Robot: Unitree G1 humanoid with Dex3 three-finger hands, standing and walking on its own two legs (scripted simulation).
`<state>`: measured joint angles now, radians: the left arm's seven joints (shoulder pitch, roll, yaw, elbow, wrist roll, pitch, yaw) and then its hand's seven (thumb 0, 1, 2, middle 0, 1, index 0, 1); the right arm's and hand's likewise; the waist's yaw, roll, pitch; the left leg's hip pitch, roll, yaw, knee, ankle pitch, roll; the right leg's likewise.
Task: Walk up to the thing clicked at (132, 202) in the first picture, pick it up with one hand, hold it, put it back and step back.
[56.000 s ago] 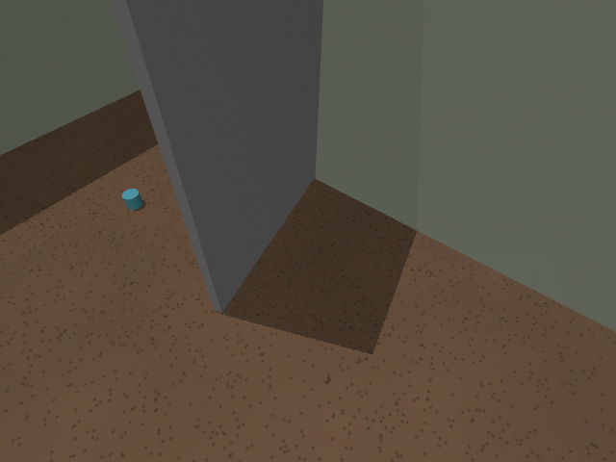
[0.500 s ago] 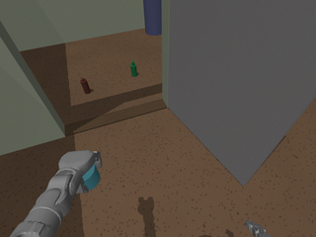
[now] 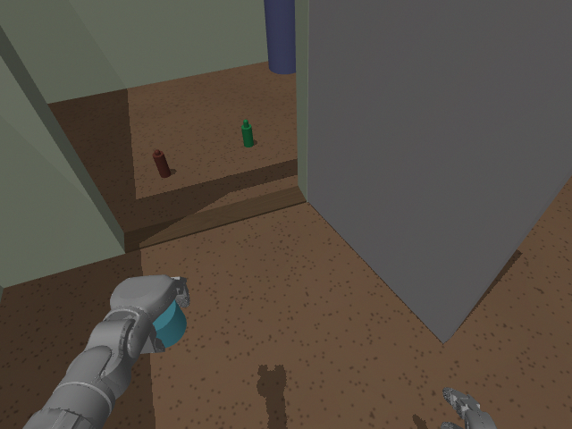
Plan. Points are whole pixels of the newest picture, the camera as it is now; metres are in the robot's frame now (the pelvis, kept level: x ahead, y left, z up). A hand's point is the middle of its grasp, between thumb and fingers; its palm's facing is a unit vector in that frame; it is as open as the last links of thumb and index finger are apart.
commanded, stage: hold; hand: left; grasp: from above
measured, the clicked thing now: (159, 319) +0.31 +0.23 -0.06
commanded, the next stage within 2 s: crouch in 0.66 s
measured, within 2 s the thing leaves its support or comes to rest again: neither
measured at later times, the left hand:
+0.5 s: hand (153, 326) +0.29 +0.22 -0.03, palm faces -0.43 -0.06 -0.90, open 9.3 cm
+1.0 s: hand (158, 330) +0.29 +0.22 -0.06, palm faces -0.44 -0.05 -0.90, open 9.3 cm
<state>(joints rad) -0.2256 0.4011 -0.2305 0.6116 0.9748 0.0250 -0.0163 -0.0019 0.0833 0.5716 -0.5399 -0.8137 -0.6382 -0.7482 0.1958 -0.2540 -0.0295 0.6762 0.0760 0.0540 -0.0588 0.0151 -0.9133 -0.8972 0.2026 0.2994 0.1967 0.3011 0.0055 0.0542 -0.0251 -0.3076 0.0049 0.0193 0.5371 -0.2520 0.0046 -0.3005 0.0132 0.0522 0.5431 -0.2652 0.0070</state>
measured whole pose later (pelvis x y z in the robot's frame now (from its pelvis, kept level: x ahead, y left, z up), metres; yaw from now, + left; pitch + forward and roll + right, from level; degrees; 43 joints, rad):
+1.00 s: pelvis +0.00 +0.00 +0.00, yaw +1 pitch +2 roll +0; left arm -0.24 0.39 -0.23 0.71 1.01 -0.02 0.06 0.00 0.06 0.58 -0.57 -0.78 -0.67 -0.73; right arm 0.19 -0.24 -0.03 0.67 0.07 0.07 -0.06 0.01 -0.91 -0.90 0.20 0.30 0.20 0.30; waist -0.01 0.03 -0.01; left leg -0.32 0.00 0.01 0.53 -0.25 0.01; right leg -0.31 0.01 0.04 0.54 -0.26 0.01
